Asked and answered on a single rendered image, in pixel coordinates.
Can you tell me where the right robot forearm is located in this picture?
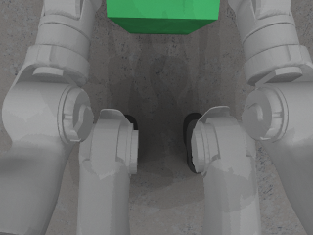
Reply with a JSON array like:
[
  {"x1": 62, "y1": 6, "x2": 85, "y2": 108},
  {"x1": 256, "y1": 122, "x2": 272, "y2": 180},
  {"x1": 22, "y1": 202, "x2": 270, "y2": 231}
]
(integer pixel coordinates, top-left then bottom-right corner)
[{"x1": 227, "y1": 0, "x2": 313, "y2": 88}]

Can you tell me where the carton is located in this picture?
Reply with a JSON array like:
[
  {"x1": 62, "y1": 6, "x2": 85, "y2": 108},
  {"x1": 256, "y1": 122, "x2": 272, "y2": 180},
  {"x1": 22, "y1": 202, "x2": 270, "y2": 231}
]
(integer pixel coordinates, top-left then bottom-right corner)
[{"x1": 106, "y1": 0, "x2": 220, "y2": 35}]

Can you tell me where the right robot thigh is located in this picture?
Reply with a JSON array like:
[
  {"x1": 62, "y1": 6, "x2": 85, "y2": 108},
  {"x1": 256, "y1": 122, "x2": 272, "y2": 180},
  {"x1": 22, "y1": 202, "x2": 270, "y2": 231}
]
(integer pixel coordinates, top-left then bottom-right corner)
[{"x1": 191, "y1": 116, "x2": 262, "y2": 235}]

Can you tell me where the robot right shin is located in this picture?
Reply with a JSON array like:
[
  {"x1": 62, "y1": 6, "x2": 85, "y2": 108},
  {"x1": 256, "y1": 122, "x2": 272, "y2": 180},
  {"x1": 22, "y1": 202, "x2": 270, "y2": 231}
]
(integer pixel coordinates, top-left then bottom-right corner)
[{"x1": 192, "y1": 106, "x2": 256, "y2": 165}]

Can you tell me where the left robot upper arm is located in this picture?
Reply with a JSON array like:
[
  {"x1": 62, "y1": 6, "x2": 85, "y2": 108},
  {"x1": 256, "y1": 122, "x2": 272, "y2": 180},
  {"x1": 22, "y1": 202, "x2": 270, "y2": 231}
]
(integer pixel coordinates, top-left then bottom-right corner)
[{"x1": 0, "y1": 81, "x2": 94, "y2": 235}]

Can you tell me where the left robot forearm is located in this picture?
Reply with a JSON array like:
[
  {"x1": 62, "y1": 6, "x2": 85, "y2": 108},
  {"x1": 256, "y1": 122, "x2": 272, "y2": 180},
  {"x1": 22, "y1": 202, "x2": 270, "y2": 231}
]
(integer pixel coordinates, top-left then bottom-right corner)
[{"x1": 2, "y1": 0, "x2": 102, "y2": 127}]

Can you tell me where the right robot upper arm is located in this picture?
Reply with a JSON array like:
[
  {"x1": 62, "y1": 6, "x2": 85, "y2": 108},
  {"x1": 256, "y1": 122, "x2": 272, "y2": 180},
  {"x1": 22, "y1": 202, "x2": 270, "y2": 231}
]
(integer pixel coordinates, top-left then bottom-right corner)
[{"x1": 241, "y1": 81, "x2": 313, "y2": 235}]

